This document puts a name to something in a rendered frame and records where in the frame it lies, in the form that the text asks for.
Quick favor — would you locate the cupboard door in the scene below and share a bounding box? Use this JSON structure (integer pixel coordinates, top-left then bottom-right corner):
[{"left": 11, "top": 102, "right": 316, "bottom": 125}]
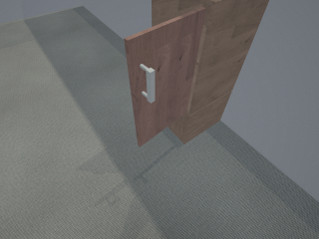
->
[{"left": 124, "top": 7, "right": 206, "bottom": 147}]

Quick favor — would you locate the handle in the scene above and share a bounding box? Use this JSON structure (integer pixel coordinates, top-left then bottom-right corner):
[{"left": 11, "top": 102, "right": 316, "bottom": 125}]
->
[{"left": 140, "top": 64, "right": 156, "bottom": 103}]

